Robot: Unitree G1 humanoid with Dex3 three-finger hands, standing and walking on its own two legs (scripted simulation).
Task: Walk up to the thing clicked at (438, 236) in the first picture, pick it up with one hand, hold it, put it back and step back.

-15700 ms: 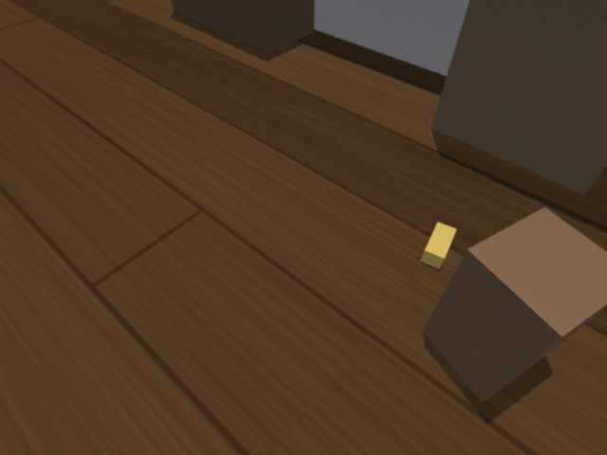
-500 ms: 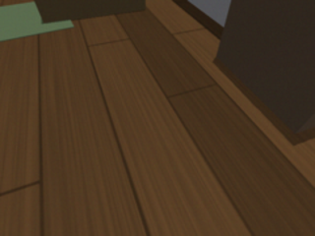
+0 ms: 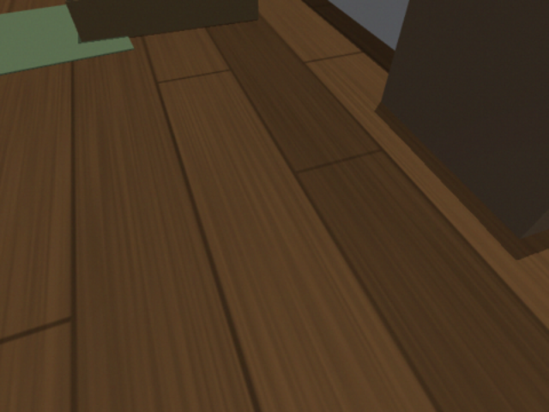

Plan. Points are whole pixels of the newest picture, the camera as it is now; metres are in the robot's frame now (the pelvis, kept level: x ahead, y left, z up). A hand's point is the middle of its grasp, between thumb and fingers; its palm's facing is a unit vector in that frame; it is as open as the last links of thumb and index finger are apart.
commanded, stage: stand
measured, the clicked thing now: out of the picture -1.05 -0.95 -0.75
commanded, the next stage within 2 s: walk up in 0.14 s
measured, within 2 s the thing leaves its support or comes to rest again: neither
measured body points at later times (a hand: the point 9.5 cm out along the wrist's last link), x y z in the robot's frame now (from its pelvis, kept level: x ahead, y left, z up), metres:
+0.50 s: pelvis -0.01 -0.03 -0.03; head +0.02 -0.05 +0.42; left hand +0.12 +0.28 -0.13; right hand +0.03 -0.36 -0.15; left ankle +0.03 +0.12 -0.75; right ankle -0.02 -0.14 -0.75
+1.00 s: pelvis +0.02 +0.05 -0.02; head +0.07 +0.03 +0.42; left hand +0.27 +0.26 -0.14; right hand -0.02 -0.29 -0.12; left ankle +0.10 +0.11 -0.75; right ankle -0.02 -0.12 -0.73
